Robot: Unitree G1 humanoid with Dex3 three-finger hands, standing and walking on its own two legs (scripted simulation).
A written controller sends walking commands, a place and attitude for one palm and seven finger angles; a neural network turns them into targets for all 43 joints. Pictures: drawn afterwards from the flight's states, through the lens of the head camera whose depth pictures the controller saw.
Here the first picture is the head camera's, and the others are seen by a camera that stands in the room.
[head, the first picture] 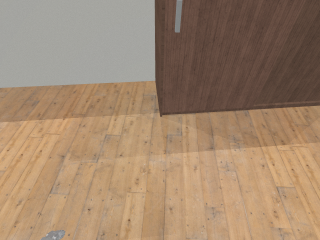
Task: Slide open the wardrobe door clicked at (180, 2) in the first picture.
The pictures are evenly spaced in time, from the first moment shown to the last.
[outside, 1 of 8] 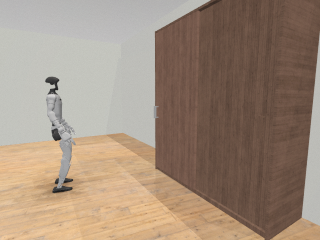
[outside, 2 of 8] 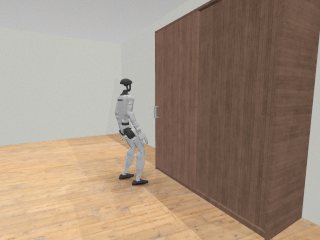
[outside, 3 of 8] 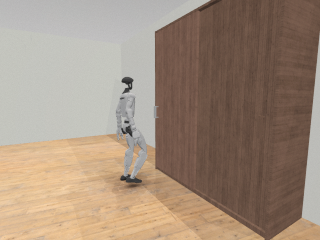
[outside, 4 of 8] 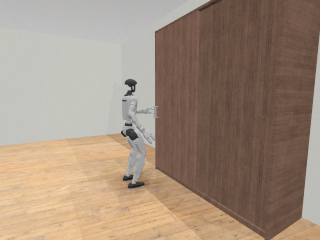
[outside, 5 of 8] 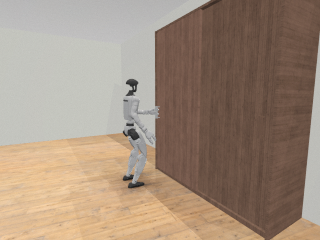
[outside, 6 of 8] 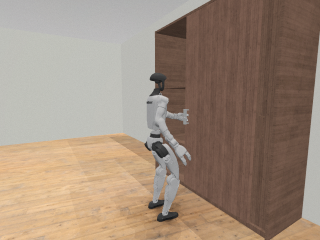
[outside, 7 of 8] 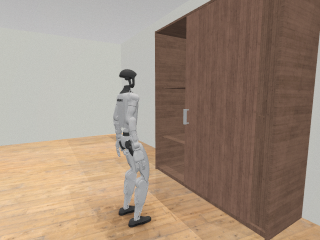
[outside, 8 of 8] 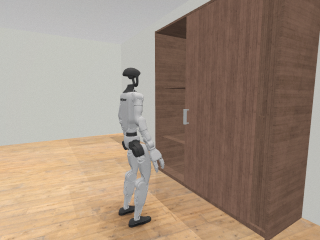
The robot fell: no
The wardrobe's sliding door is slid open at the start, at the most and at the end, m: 0.00 0.66 0.66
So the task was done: yes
